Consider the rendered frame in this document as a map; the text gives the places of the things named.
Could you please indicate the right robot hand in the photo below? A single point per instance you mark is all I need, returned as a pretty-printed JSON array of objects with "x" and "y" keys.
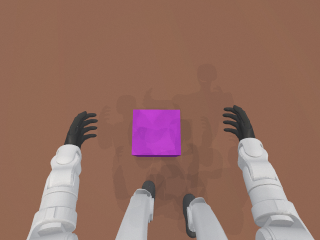
[{"x": 243, "y": 126}]

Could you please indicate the left robot hand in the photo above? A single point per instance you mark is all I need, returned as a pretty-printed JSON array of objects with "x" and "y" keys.
[{"x": 75, "y": 135}]

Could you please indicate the robot right forearm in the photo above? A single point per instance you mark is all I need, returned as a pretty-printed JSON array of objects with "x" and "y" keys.
[{"x": 270, "y": 206}]

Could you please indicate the robot left forearm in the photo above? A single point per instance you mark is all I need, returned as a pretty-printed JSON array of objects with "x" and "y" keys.
[{"x": 57, "y": 212}]

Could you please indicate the robot right upper arm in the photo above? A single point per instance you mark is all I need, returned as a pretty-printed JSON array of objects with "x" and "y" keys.
[{"x": 282, "y": 233}]

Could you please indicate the left robot thigh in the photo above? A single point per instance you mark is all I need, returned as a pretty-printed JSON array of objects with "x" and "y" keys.
[{"x": 139, "y": 213}]

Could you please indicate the right robot shin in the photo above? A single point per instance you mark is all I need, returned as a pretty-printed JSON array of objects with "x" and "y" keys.
[{"x": 197, "y": 200}]

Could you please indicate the carton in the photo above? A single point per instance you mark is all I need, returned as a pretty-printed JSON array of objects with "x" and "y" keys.
[{"x": 156, "y": 133}]

